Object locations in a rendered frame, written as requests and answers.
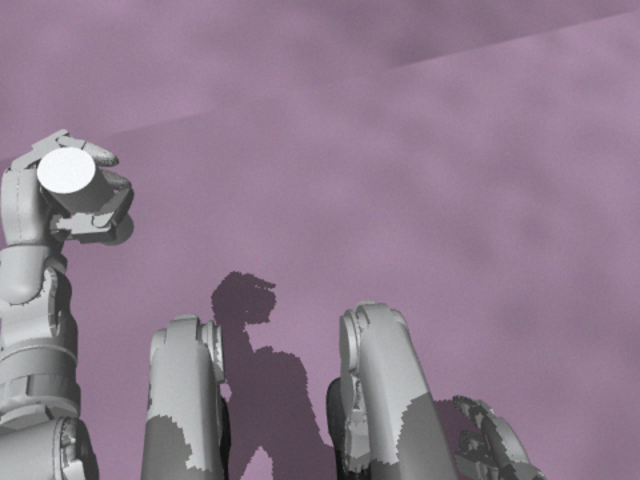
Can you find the left robot hand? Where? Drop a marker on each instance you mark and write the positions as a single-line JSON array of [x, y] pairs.
[[31, 215]]

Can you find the right robot hand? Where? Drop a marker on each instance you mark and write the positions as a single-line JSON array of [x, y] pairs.
[[480, 457]]

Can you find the right robot arm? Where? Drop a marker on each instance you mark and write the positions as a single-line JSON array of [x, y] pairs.
[[520, 471]]

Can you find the left robot arm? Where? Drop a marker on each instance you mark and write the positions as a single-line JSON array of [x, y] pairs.
[[41, 435]]

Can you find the can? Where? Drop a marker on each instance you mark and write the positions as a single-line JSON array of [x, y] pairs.
[[75, 181]]

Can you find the right robot foot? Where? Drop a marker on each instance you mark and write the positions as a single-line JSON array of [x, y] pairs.
[[336, 428]]

